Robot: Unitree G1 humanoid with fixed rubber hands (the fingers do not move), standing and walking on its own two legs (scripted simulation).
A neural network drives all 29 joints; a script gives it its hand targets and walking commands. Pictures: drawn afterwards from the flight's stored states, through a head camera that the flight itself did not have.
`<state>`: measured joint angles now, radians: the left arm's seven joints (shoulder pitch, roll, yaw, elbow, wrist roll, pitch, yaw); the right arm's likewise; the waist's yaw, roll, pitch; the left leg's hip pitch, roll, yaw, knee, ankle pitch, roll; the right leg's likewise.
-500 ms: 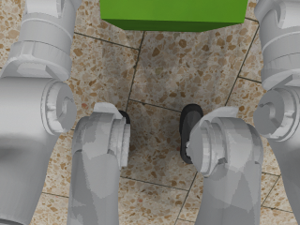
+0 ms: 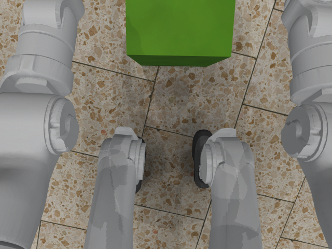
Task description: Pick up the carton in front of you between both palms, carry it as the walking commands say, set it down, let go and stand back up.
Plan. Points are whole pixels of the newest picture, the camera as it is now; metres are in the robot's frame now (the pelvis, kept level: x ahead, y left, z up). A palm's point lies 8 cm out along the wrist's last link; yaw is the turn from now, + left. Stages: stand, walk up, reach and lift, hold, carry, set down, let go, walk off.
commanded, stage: set down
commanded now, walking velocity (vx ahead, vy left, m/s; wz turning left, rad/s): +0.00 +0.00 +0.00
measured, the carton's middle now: (176, 20) +0.56 -0.02 -0.31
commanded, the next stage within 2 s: let go in 0.68 s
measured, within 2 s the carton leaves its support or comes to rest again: neither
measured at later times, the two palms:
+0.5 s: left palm out of the picture +0.59 +0.18 +0.03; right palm out of the picture +0.58 -0.22 +0.03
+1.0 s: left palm out of the picture +0.51 +0.19 +0.14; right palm out of the picture +0.50 -0.23 +0.13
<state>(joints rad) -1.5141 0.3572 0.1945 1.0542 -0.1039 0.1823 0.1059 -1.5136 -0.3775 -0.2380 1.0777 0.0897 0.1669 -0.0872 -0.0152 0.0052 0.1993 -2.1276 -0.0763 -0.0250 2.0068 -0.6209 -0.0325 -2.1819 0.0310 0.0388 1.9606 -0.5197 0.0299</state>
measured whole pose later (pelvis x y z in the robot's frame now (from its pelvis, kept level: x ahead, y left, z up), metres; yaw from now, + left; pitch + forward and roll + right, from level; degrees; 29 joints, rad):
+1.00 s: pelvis +0.06 -0.01 +0.26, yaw -1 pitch +42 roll +1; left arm -0.84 0.22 0.28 0.69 0.11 0.17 -0.02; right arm -0.84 -0.23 -0.29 0.70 -0.12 0.17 0.03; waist -0.01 0.00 -0.03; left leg -1.34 -0.04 -0.05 0.92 -0.32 -0.02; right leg -1.38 0.02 0.04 0.89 -0.25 0.01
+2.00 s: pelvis +0.12 +0.00 +0.34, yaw -1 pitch -5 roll +0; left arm 0.21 0.20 0.05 0.43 0.02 0.14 -0.08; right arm 0.22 -0.21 -0.05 0.41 -0.02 0.14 0.07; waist 0.00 0.01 0.12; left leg -0.05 -0.01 -0.06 0.44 -0.30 0.00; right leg -0.09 0.02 0.04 0.43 -0.25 0.00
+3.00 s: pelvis +0.13 -0.01 +0.34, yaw -1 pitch -2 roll +0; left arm 0.15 0.35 0.03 0.89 0.03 0.00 0.02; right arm 0.18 -0.36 -0.02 0.85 -0.03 0.00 -0.02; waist 0.00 0.01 0.02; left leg -0.10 -0.01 -0.07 0.42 -0.29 -0.01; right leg -0.15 0.02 0.03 0.43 -0.25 0.00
